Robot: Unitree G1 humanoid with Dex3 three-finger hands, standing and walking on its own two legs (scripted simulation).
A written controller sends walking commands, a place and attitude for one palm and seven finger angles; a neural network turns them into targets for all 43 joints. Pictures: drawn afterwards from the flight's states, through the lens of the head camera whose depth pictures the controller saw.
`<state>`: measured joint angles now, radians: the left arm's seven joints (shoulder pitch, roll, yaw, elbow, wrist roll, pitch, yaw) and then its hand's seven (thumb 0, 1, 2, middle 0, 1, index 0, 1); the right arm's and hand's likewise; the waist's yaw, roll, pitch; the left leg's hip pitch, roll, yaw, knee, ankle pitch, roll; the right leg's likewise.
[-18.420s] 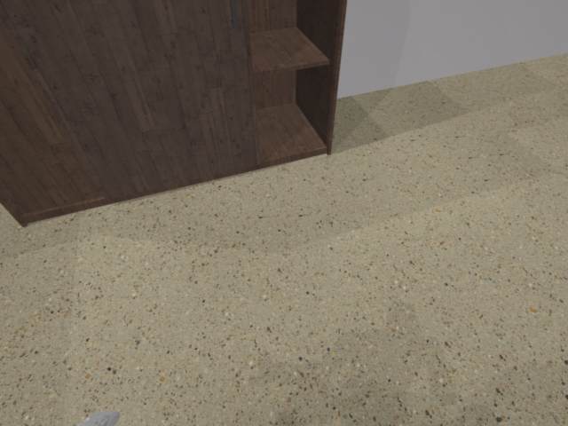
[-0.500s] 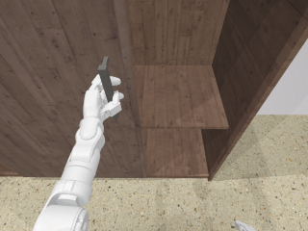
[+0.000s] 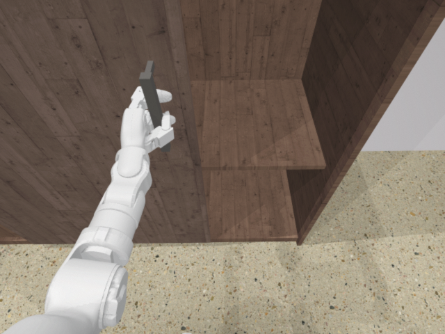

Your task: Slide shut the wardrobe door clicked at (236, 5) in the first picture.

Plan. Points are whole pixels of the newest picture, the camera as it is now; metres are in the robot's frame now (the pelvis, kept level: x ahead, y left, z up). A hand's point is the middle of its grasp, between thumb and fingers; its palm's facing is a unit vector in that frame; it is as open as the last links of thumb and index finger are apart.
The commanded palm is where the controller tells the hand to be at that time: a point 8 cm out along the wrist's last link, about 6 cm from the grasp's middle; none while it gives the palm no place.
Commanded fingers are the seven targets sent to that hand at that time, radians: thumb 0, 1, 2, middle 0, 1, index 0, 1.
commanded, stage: step sideways, sliding the door along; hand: left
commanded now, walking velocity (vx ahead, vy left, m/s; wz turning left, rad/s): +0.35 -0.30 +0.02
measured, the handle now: (158, 110) +0.51 +0.14 +0.11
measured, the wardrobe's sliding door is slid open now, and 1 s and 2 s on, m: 0.39 0.35 0.07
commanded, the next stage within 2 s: none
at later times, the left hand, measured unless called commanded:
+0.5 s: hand (172, 128) +0.45 +0.11 +0.11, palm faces +0.17 -0.98 -0.12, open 5.9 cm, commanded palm +0.43 +0.09 +0.11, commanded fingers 0.00 0.90 0.90 -0.45 -1.40 -0.45 -1.40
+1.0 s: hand (200, 124) +0.46 +0.05 +0.11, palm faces +0.40 -0.91 -0.10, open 6.3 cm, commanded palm +0.43 +0.02 +0.11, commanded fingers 0.00 0.90 0.90 -0.45 -1.40 -0.45 -1.40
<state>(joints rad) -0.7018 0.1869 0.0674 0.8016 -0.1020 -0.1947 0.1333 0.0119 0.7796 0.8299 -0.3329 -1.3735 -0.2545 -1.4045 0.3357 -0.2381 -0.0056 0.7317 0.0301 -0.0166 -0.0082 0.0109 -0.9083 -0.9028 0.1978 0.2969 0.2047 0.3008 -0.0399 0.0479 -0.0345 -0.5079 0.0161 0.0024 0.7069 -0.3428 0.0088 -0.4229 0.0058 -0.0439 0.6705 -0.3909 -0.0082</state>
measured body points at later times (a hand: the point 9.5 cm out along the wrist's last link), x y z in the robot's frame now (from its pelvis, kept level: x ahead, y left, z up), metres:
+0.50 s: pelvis +0.03 -0.06 +0.00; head +0.10 -0.06 +0.44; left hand +0.44 +0.16 +0.12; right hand +0.19 -0.29 -0.13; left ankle +0.02 +0.09 -0.72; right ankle +0.01 -0.16 -0.66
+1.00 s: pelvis +0.11 -0.17 +0.01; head +0.20 -0.17 +0.45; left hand +0.44 +0.10 +0.11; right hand +0.35 -0.36 -0.11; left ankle +0.05 +0.00 -0.72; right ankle +0.15 -0.27 -0.72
